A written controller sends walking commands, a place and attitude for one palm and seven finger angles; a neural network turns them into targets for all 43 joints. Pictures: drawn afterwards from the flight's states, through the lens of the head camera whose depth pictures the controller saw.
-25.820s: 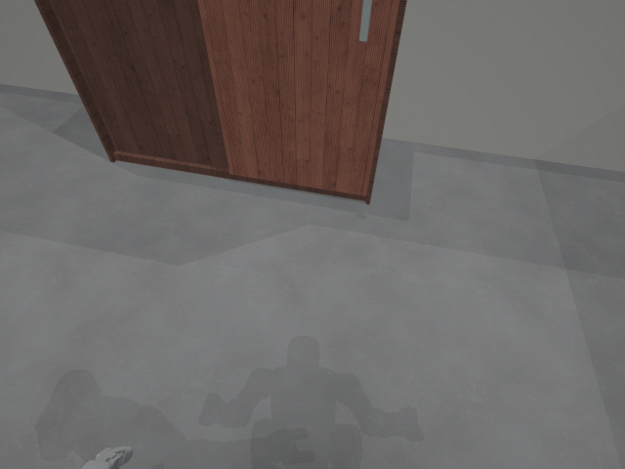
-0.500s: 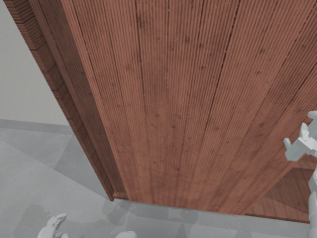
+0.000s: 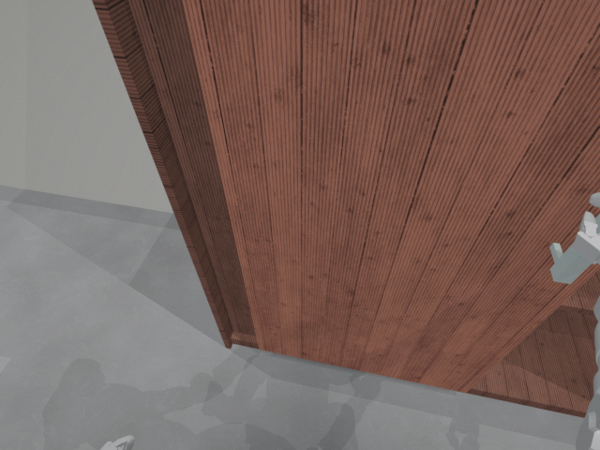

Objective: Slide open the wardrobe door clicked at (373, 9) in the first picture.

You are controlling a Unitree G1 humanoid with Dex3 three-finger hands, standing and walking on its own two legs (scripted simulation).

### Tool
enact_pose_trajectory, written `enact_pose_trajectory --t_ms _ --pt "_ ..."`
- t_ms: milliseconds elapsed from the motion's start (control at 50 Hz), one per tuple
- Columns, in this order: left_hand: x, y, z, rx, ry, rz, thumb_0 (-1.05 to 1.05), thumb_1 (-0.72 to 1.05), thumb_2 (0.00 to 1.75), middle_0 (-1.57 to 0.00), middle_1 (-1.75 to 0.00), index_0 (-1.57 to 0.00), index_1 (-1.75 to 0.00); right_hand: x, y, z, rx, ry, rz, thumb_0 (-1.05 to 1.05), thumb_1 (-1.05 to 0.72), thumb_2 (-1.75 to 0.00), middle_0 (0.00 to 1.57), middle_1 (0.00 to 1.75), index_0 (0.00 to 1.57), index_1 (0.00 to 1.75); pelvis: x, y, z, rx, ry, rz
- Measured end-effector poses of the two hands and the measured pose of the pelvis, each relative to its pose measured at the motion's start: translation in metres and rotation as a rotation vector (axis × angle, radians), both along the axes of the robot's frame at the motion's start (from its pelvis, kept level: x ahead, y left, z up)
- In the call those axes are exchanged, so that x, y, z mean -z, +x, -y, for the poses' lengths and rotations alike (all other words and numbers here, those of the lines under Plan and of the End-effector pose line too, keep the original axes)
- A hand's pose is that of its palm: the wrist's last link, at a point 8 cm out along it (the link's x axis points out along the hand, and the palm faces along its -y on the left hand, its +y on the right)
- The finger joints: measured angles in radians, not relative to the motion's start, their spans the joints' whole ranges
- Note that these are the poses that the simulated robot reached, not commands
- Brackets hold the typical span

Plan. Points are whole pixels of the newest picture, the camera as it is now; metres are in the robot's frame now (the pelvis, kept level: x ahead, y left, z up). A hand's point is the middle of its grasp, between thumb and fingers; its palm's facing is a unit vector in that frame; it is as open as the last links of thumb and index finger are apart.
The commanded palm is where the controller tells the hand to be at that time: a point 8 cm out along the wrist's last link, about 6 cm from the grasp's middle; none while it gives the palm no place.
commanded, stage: stop walking and hold the door there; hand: right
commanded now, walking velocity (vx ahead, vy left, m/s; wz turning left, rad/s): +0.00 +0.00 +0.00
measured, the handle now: (596, 220) +0.44 -0.37 +0.10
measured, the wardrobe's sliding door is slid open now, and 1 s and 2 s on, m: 0.54 0.54 0.54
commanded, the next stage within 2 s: loosen the grip on the handle in 1.48 s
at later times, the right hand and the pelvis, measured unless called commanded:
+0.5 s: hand (587, 239) +0.40 -0.34 +0.10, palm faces +0.46 +0.86 -0.24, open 5.6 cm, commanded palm +0.35 -0.39 +0.08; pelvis +0.02 -0.02 +0.00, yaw -2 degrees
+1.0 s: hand (583, 242) +0.40 -0.35 +0.09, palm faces +0.29 +0.94 -0.17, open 5.5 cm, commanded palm +0.37 -0.37 +0.08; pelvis +0.00 -0.10 +0.00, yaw -4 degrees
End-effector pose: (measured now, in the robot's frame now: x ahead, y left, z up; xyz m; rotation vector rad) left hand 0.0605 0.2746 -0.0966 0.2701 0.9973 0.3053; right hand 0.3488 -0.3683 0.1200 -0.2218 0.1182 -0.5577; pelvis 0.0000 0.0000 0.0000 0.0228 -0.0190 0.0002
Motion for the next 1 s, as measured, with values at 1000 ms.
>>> enact_pose_trajectory --t_ms 1000 --pt "0.009 0.087 0.187 0.260 -0.163 0.020 0.01 0.90 0.90 -0.21 -0.30 -0.21 -0.30 0.025 0.019 0.021 -0.265 0.042 0.085 -0.16 -0.61 -0.82 0.45 1.40 0.45 1.40 -0.001 0.002 0.098 0.062 -0.004 -0.020"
